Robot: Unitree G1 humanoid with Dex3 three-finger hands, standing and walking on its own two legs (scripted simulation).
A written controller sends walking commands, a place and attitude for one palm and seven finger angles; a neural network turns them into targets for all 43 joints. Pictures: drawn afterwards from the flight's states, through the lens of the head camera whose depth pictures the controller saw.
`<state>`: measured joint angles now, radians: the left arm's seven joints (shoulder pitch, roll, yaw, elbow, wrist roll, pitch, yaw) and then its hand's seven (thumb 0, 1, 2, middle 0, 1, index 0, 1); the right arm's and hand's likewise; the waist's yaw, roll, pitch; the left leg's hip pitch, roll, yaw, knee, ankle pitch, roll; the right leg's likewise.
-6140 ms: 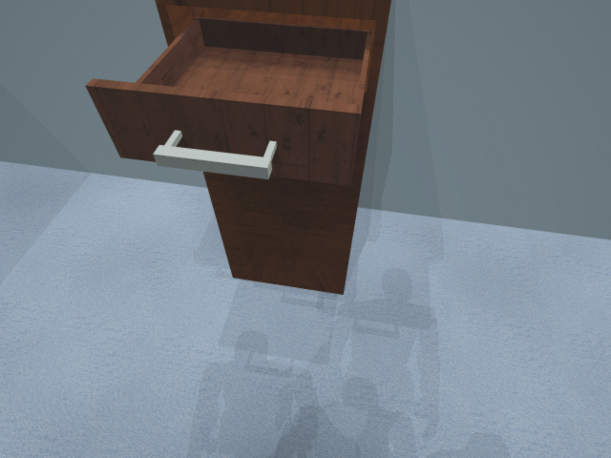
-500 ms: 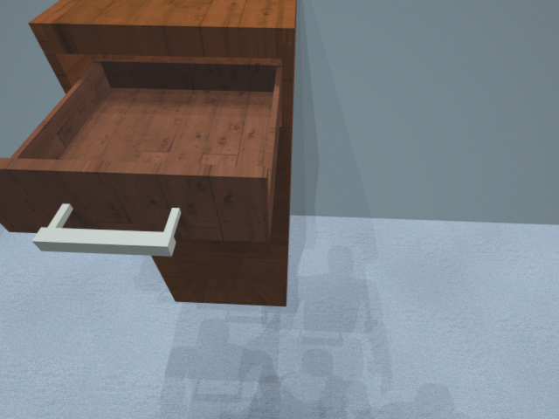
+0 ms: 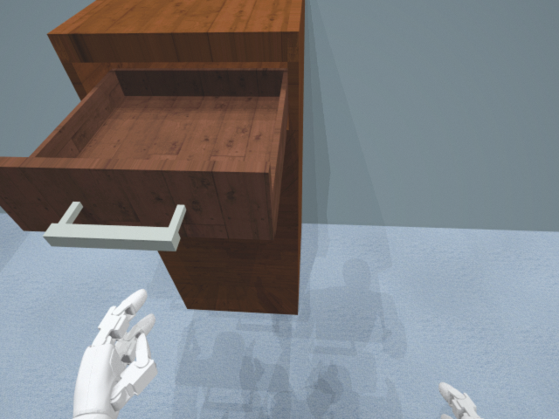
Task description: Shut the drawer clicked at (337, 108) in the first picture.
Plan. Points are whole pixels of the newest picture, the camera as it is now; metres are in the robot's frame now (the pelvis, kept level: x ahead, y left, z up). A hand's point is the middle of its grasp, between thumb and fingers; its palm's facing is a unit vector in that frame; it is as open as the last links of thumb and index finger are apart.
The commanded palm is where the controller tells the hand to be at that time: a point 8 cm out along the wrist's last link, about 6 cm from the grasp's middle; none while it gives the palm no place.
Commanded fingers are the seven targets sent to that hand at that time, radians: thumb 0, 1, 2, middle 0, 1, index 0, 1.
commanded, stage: raise the hand and make a fist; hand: left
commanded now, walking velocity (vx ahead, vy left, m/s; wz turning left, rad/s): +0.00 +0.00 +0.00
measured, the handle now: (119, 224) +0.32 +0.22 +0.15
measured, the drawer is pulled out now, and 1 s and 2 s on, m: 0.29 0.29 0.29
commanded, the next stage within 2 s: bring the fist close to the handle in 1.70 s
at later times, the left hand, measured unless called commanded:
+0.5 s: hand (120, 384) +0.16 +0.19 +0.07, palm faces -0.04 -1.00 -0.07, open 4.5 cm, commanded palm +0.10 +0.24 +0.09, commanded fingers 0.00 0.90 0.90 -0.92 -1.08 -0.92 -1.08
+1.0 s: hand (65, 361) +0.15 +0.20 +0.18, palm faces +0.02 -0.99 -0.16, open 3.1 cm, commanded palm +0.10 +0.24 +0.19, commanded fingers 0.00 0.90 0.90 -1.40 -1.60 -1.40 -1.60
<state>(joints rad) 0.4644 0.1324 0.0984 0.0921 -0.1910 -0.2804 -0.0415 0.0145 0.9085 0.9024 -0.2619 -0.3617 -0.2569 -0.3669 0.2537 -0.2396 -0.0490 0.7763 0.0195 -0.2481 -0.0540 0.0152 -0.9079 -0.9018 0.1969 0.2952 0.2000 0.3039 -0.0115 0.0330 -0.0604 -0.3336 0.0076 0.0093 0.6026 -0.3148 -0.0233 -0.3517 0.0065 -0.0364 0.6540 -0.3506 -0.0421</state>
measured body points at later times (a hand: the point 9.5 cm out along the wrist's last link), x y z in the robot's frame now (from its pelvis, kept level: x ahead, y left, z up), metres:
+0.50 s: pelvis -0.03 +0.02 -0.02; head -0.04 +0.01 +0.43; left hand +0.15 +0.24 +0.08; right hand +0.16 -0.19 -0.09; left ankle +0.00 +0.14 -0.73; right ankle -0.01 -0.09 -0.73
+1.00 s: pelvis -0.01 +0.02 +0.00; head -0.06 +0.00 +0.44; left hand +0.14 +0.25 +0.18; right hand +0.22 -0.16 -0.03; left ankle +0.00 +0.14 -0.73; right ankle -0.01 -0.09 -0.73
